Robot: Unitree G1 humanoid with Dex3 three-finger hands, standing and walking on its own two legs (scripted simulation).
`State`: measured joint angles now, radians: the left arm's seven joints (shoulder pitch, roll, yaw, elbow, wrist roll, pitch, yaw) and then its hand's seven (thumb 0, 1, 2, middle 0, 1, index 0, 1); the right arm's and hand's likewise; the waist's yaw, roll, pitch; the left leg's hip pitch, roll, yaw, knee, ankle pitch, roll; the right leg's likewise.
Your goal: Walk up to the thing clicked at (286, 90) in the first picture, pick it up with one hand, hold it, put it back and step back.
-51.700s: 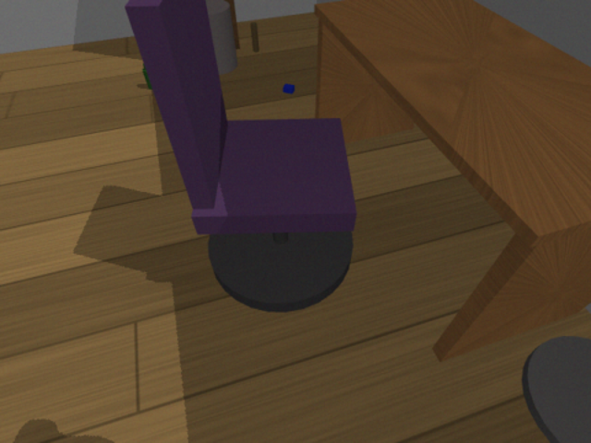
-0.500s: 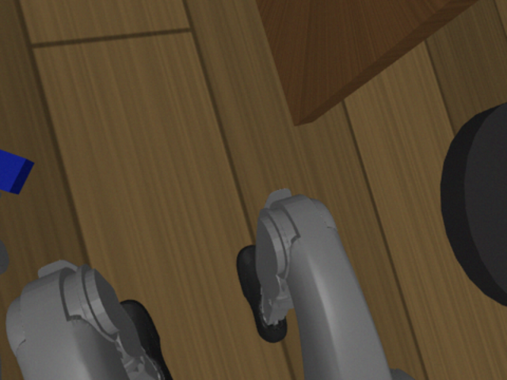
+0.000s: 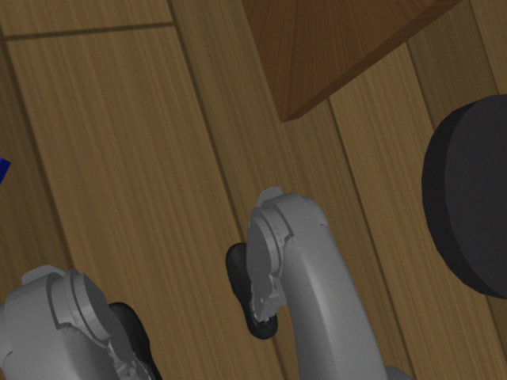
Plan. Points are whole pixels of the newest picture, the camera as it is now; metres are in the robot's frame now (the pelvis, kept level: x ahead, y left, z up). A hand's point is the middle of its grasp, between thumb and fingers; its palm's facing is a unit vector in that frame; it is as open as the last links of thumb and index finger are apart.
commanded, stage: rise first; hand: left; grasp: from above
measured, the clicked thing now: out of the picture +0.48 +0.30 -0.30
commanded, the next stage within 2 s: approach in 0.98 s
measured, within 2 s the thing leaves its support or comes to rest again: neither
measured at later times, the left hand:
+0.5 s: hand out of the picture +0.45 +0.35 -0.18, palm faces -0.14 -0.40 -0.91, open 12.8 cm
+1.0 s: hand out of the picture +0.45 +0.34 -0.18, palm faces -0.13 -0.39 -0.91, open 13.1 cm
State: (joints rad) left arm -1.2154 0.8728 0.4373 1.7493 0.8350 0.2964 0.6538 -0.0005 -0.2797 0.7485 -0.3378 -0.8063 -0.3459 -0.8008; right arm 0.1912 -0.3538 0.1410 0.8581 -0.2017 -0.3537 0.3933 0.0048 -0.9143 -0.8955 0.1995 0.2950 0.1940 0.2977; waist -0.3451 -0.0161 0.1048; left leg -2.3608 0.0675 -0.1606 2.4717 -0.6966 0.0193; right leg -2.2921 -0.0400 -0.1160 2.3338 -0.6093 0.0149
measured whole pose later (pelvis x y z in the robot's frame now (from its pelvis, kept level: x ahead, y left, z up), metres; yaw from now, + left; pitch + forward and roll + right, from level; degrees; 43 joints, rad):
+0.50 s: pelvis +0.00 +0.00 +0.00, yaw +0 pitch +32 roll -10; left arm -1.18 0.86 0.43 1.71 0.83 0.30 0.63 0.00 -0.32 0.79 -0.30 -0.84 -0.31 -0.84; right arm 0.20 -0.34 0.14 0.86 -0.19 -0.36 0.40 0.00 -0.91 -0.90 0.20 0.30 0.19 0.30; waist -0.34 -0.01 0.08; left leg -2.36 0.06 -0.16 2.47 -0.69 0.02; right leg -2.29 -0.04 -0.11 2.33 -0.61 0.02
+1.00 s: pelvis +0.00 +0.00 +0.00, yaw +0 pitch +32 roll -9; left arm -1.20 0.87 0.43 1.72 0.83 0.31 0.63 0.00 -0.36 0.82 -0.28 -0.86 -0.28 -0.86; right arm 0.21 -0.36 0.13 0.86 -0.19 -0.37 0.40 0.01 -0.91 -0.89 0.20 0.30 0.19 0.30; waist -0.34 -0.01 0.09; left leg -2.35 0.07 -0.16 2.46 -0.70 0.02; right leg -2.28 -0.04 -0.12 2.32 -0.61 0.01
